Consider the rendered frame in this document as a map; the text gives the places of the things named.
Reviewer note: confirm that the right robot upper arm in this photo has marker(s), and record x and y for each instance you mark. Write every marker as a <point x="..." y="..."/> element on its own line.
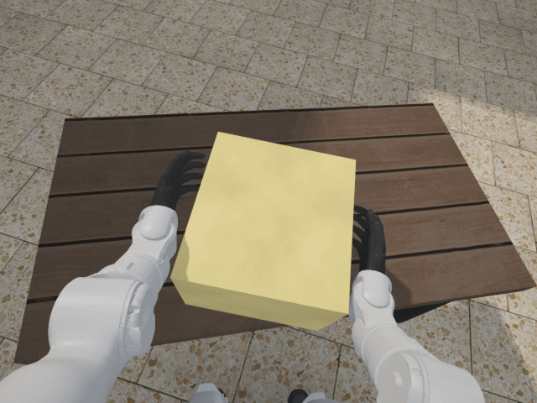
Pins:
<point x="410" y="377"/>

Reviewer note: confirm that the left robot upper arm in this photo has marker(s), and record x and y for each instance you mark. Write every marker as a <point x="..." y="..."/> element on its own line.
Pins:
<point x="99" y="324"/>

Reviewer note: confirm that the robot right hand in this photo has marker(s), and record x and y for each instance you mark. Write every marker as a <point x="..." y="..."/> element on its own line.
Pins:
<point x="371" y="250"/>

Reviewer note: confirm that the robot left hand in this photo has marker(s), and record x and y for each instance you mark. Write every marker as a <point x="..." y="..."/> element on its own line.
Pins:
<point x="170" y="189"/>

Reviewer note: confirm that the carton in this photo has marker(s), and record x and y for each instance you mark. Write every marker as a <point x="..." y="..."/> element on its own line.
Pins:
<point x="270" y="234"/>

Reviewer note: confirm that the robot left forearm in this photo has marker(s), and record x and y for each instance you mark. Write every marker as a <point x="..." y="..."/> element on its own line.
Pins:
<point x="147" y="259"/>

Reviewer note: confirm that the table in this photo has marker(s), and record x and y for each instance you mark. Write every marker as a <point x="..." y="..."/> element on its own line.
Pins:
<point x="444" y="242"/>

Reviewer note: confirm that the robot right forearm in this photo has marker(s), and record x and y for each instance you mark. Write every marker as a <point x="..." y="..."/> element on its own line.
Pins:
<point x="375" y="333"/>

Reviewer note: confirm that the left robot shin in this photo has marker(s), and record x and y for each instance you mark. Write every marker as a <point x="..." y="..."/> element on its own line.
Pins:
<point x="207" y="387"/>

